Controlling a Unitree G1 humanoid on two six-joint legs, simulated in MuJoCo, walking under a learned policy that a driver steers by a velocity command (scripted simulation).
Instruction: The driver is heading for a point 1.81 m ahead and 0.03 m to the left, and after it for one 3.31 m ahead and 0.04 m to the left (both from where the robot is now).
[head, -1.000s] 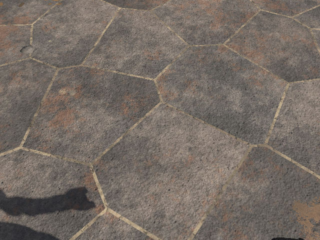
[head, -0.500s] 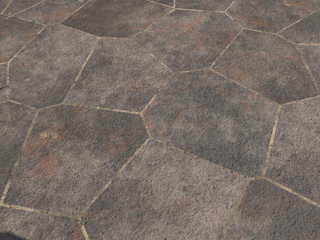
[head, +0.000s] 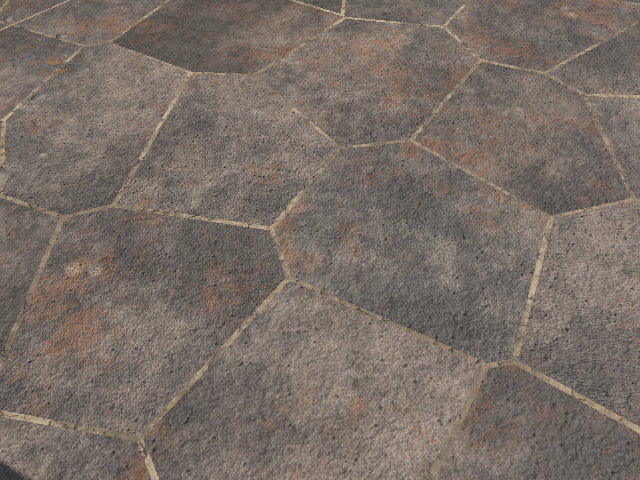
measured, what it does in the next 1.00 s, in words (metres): walks ahead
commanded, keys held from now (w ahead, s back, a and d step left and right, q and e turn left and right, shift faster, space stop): no key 0.48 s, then w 0.52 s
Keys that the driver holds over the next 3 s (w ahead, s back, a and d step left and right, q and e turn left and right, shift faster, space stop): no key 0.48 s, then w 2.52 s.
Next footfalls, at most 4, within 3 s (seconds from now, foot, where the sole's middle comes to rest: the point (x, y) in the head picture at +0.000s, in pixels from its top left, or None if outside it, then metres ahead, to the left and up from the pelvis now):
1.26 left None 0.49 0.11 -0.77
1.84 right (384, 348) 0.81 -0.13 -0.77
2.40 left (286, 247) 1.13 0.11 -0.77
2.94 right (367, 169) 1.44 -0.13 -0.77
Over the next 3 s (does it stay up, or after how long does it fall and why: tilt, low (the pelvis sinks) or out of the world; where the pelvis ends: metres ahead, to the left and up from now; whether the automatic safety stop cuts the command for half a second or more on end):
stays up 1.29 -0.03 -0.01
